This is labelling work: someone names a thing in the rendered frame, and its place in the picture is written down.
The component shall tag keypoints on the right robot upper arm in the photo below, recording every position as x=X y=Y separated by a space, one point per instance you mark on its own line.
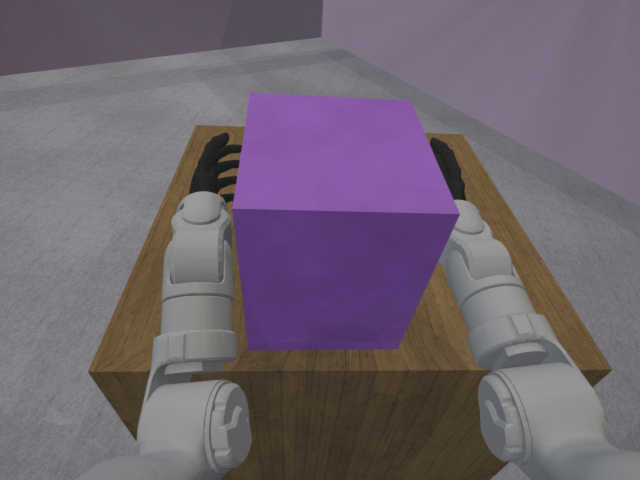
x=545 y=419

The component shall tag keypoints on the robot left forearm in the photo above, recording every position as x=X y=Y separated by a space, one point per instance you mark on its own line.
x=197 y=293

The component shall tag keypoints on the left robot upper arm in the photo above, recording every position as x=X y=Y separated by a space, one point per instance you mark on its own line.
x=188 y=431

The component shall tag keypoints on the carton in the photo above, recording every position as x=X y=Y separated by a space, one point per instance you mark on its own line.
x=341 y=213

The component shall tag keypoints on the left robot hand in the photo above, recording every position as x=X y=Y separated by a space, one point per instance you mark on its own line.
x=208 y=169

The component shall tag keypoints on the robot right forearm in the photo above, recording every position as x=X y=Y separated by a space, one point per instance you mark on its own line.
x=504 y=329

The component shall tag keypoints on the right robot hand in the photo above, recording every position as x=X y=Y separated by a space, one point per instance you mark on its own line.
x=449 y=167

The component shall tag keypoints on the pedestal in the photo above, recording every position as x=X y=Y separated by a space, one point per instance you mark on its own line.
x=410 y=413

